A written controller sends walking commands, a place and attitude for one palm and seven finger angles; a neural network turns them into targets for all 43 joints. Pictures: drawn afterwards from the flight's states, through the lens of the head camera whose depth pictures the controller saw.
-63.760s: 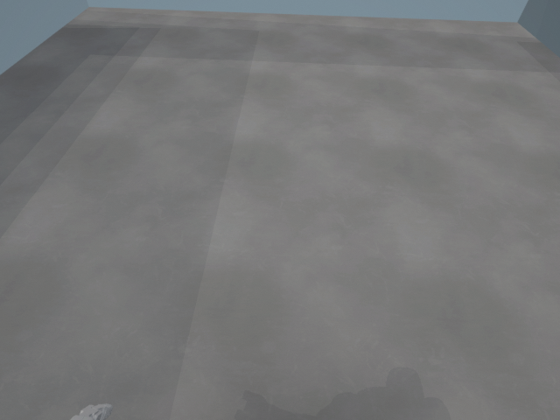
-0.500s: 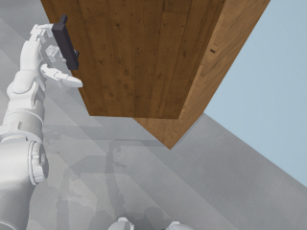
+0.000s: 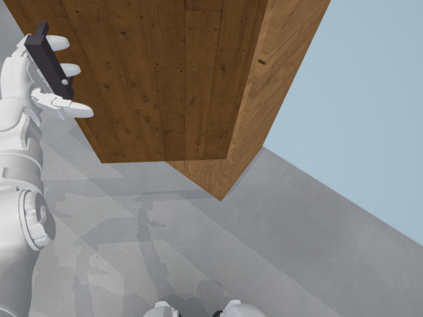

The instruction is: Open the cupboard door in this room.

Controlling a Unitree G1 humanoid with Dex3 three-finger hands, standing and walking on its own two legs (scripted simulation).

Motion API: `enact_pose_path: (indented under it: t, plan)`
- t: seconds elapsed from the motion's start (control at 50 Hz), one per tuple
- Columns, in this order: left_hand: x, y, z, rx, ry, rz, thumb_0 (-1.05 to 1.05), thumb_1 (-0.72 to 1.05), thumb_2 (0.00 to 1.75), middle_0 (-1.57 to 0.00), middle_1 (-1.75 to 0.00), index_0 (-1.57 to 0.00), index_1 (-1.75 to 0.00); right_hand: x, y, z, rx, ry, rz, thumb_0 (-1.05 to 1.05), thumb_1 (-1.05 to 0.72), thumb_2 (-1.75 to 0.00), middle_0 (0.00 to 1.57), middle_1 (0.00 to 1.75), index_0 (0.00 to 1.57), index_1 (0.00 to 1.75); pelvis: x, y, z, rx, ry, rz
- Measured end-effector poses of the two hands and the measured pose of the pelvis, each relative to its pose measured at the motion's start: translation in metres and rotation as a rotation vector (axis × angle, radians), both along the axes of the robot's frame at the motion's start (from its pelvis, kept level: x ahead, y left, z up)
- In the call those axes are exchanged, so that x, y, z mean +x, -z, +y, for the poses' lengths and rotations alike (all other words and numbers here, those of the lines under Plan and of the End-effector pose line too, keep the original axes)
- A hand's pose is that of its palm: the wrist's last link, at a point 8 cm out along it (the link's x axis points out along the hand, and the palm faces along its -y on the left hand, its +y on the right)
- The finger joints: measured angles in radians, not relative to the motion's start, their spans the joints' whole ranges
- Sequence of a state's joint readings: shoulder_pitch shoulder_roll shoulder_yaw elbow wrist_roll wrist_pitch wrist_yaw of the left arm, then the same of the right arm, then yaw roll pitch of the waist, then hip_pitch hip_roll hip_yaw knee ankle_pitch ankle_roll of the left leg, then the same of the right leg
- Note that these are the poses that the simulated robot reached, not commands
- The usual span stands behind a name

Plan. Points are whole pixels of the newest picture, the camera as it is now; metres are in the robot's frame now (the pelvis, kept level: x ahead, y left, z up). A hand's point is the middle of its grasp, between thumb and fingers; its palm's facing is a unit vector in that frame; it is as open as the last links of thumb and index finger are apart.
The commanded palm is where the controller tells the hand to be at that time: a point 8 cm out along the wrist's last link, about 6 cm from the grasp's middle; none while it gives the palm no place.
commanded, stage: close the thumb around the handle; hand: left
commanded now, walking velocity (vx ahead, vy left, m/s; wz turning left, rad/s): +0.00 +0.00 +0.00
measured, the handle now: (55, 63) +0.56 +0.25 +0.12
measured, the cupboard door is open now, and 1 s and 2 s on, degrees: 41 42 87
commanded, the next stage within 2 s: pull the door open along its arc in 0.68 s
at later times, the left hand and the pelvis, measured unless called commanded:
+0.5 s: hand (65, 81) +0.52 +0.22 +0.12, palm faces +0.02 -1.00 +0.00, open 7.2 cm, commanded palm +0.49 +0.26 +0.12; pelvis +0.01 +0.01 +0.00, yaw +0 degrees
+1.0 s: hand (65, 84) +0.51 +0.22 +0.12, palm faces +0.01 -1.00 +0.01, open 5.6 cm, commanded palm +0.46 +0.27 +0.12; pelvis +0.01 +0.01 +0.00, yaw -2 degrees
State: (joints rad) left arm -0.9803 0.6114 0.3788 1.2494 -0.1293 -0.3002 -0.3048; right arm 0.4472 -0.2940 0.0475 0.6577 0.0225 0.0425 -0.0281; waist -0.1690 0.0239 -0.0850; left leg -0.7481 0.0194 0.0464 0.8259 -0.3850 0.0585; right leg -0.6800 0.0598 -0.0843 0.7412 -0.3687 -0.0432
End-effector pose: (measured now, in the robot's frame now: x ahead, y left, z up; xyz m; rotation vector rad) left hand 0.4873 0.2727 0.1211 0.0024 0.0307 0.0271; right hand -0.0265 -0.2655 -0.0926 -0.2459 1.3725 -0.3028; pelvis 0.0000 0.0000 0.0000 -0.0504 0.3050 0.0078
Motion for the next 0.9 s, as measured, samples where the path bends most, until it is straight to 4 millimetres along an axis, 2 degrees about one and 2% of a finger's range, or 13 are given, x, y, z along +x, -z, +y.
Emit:
enact_pose_path:
  t: [0.1, 0.2, 0.44, 0.6, 0.9]
  plan:
    - [0.003, 0.001, 0.000, 0.001, 0.001, 0.004, -0.02, -0.45, 0.32, -0.30, -1.21, -0.30, -1.20, -0.001, -0.002, -0.002, -0.010, 0.005, 0.008, 0.00, -0.90, -0.90, 0.20, 0.30, 0.20, 0.30, 0.001, 0.000, 0.000, -0.001, 0.000, 0.003]
    - [0.003, 0.001, 0.000, 0.004, 0.003, 0.001, -0.01, -0.29, 0.39, -0.31, -1.22, -0.31, -1.22, 0.003, -0.003, -0.002, -0.010, 0.005, 0.001, 0.00, -0.90, -0.90, 0.20, 0.30, 0.20, 0.30, 0.003, -0.001, 0.001, -0.001, 0.002, 0.004]
    - [0.005, 0.002, 0.001, -0.005, 0.006, 0.011, -0.01, 0.32, 0.65, -0.34, -1.29, -0.35, -1.28, 0.021, 0.000, 0.006, 0.007, -0.009, -0.037, 0.00, -0.90, -0.90, 0.20, 0.30, 0.20, 0.30, 0.007, -0.001, 0.004, -0.003, 0.002, 0.004]
    - [0.005, 0.003, 0.002, 0.000, 0.012, -0.003, 0.00, 0.71, 0.82, -0.37, -1.33, -0.38, -1.33, 0.024, 0.000, 0.010, 0.009, -0.004, -0.046, 0.00, -0.90, -0.90, 0.20, 0.30, 0.20, 0.30, 0.008, -0.001, 0.007, -0.004, 0.007, 0.003]
    - [0.004, 0.003, 0.001, -0.004, 0.013, -0.003, 0.01, 0.74, 0.82, -0.36, -1.35, -0.38, -1.35, 0.017, 0.000, 0.012, 0.004, 0.009, -0.034, 0.00, -0.90, -0.90, 0.20, 0.30, 0.20, 0.30, 0.007, -0.001, 0.010, -0.004, 0.013, -0.002]
